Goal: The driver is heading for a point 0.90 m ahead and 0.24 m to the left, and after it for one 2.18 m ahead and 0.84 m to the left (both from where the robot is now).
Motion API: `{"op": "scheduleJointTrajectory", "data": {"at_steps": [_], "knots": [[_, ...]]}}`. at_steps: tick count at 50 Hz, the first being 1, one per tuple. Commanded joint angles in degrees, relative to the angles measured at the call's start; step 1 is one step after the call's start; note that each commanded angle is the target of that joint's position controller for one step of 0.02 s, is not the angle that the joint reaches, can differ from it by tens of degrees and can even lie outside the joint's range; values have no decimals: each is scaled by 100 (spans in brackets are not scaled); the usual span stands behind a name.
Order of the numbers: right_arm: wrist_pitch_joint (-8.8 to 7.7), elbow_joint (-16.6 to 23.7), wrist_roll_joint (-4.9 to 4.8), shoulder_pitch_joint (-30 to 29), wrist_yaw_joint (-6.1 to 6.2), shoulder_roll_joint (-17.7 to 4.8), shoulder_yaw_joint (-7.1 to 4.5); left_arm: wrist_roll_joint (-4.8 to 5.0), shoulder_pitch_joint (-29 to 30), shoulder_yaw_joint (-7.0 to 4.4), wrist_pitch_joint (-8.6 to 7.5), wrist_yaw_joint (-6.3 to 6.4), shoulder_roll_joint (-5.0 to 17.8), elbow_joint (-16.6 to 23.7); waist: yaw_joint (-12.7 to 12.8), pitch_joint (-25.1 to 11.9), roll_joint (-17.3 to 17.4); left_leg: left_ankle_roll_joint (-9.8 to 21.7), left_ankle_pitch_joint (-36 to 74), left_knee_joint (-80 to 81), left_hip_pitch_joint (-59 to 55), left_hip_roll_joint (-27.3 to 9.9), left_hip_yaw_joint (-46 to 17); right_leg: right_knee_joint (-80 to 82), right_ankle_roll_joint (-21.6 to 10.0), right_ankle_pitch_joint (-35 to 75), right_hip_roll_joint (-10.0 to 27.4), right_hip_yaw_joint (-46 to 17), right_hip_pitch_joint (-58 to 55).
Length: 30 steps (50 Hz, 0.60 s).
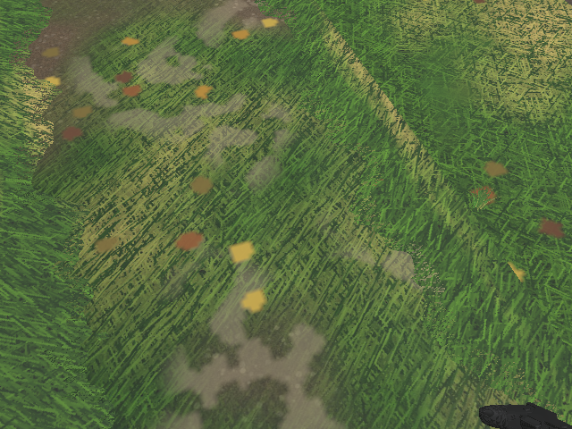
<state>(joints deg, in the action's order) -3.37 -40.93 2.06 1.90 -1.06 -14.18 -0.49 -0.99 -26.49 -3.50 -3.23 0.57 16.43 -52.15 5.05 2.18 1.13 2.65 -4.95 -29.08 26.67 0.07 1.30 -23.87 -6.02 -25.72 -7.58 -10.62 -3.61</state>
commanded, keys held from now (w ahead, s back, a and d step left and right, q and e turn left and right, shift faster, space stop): w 0.10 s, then w+q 0.90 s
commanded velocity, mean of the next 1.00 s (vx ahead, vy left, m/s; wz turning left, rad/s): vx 0.50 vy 0.00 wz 0.34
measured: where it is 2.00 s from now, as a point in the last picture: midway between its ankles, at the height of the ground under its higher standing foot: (197, 224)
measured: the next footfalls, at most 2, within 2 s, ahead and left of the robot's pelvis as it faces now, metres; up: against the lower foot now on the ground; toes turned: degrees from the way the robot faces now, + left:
right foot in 0.50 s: +0.41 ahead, -0.08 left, +0.00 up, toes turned +8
left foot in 1.02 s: +0.60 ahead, +0.21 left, +0.00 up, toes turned +31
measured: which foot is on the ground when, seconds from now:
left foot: down 0.00-0.50, up 0.52-1.00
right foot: down 0.00-0.02, up 0.04-0.48, down 0.50-1.00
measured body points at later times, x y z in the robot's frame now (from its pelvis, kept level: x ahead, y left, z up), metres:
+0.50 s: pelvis +0.26 +0.00 +0.01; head +0.29 +0.00 +0.46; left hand +0.47 +0.24 -0.07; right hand +0.23 -0.27 -0.13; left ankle +0.12 +0.10 -0.72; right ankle +0.37 -0.09 -0.73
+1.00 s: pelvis +0.49 +0.07 +0.00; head +0.52 +0.09 +0.45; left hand +0.35 +0.29 -0.13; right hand +0.79 -0.04 -0.09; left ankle +0.56 +0.19 -0.71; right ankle +0.38 -0.09 -0.72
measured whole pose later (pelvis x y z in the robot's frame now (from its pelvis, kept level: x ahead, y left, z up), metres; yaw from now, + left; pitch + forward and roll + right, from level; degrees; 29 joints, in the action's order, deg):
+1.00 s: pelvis +0.49 +0.07 +0.00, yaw +26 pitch +2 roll -1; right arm 0.2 -40.3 2.6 1.1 -4.3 -14.1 -2.3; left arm -1.3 -23.8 -2.7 -3.9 0.8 14.0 -52.2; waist 4.0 3.0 0.9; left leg 7.0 -11.3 -35.4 29.7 -0.7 6.1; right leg -20.3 1.9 -24.8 2.8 17.1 -4.8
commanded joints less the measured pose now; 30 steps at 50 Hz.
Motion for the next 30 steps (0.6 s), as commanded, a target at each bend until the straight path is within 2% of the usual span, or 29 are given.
{"op": "scheduleJointTrajectory", "data": {"at_steps": [1,2,3,4,5,6,8,10,12,15,18,20,22,23,24,25,26,27,28,29,30], "knots": [[-118,-215,172,2460,186,-1738,-536,200,-456,-12,-132,-45,203,465,-1009,-1978,1085,1085,-1185,537,-4368,-2143,-3176,-4184,150,1674,158,384,2692],[-27,-319,14,2251,112,-1519,-531,66,-550,-48,-115,-29,515,366,-854,-1861,1117,1338,-1562,1336,-4083,-2423,-4641,-4855,121,-321,-16,312,3493],[-5,-218,-70,1656,85,-1072,-438,-31,-92,-72,-74,-30,615,378,-666,-815,416,1266,-2042,1424,-3177,-2209,-3834,-5048,107,158,358,234,3771],[-26,-188,-77,1311,55,-710,-352,-63,359,-40,-78,-79,568,456,-648,-348,-14,1132,-1737,1542,-2506,-1899,-3014,-4763,108,544,571,288,3721],[-54,-245,-50,1224,59,-579,-304,-60,542,-29,-56,-119,483,515,-558,-124,92,969,-1179,1670,-2134,-1608,-2403,-4466,115,687,733,366,3624],[-87,-364,-79,1288,67,-520,-272,-135,593,-17,-9,-160,453,558,-459,-39,299,885,-627,1755,-1864,-1361,-2017,-4215,168,750,851,464,3460],[-173,-550,-143,1532,25,-540,-271,-201,540,30,57,-214,323,540,-367,-156,433,950,401,1785,-1810,-1164,-1694,-3985,286,853,934,730,3319],[-208,-688,-195,1747,8,-623,-301,-209,834,79,71,-240,221,647,-369,-116,382,1078,749,1898,-1837,-1077,-1517,-3628,438,1021,1051,906,3561],[-181,-791,-200,1931,31,-678,-328,-188,1420,139,71,-250,149,858,-468,58,350,1116,710,2048,-1783,-970,-1392,-2998,616,1371,1146,1028,3812],[-139,-908,-204,2184,46,-731,-366,-138,2167,231,49,-262,43,1096,-654,141,354,993,786,2028,-1725,-782,-1247,-1894,772,1975,1072,1156,3643],[-110,-986,-176,2460,55,-824,-408,-78,2644,258,17,-231,77,1246,-819,43,335,919,1223,1725,-1923,-809,-1323,-1301,806,2236,915,1195,3372],[-80,-985,-147,2509,70,-878,-434,-45,2806,248,-22,-190,148,1340,-839,-6,377,869,1445,1461,-2063,-901,-1506,-1076,751,2101,849,1140,3189],[-49,-926,-122,2371,102,-962,-477,-31,2571,204,-80,-150,270,1324,-666,-81,415,753,1464,1132,-2061,-972,-1734,-738,644,1767,781,1050,2664],[-41,-886,-130,2251,108,-1005,-497,-33,2180,165,-123,-118,339,1215,-466,-197,374,671,1565,778,-1944,-907,-1765,-436,567,1667,695,1070,2080],[-54,-862,-160,2210,90,-939,-487,-87,1538,87,-200,-55,511,1018,-187,-529,84,543,1569,-50,-1680,-604,-1573,-82,423,1701,771,974,1107],[-92,-662,-226,2099,63,-669,-421,-228,670,-31,-266,36,943,944,178,-1247,-550,383,612,-1516,-1006,-200,-1198,180,116,841,1905,-140,-104],[-75,-451,-375,2558,83,-146,-318,-286,447,-160,-178,77,1453,964,5,-1756,-1699,209,-2420,-2978,620,596,-462,722,-380,69,3288,-2257,-1236],[28,-563,-208,2610,127,-644,-413,-184,646,-135,-84,64,1118,962,-151,-1439,-1214,264,-2578,-3713,1129,261,-508,899,-586,-502,3340,-2832,-724],[76,-611,-134,2331,93,-707,-450,-138,1012,-9,-78,38,597,1045,-263,-744,-592,276,-2065,-3866,1188,-5,-619,971,-491,-432,3030,-2072,-102],[90,-589,-121,2106,34,-568,-432,-112,1240,48,-111,13,354,1037,-347,-355,-463,215,-1678,-3735,1084,-175,-586,1125,-389,337,2737,-1279,418],[135,-580,-78,2006,-10,-516,-440,-108,1301,76,-148,15,244,1012,-424,-219,-617,155,-1493,-3602,947,-292,-529,1233,-256,954,2507,-690,698]]}}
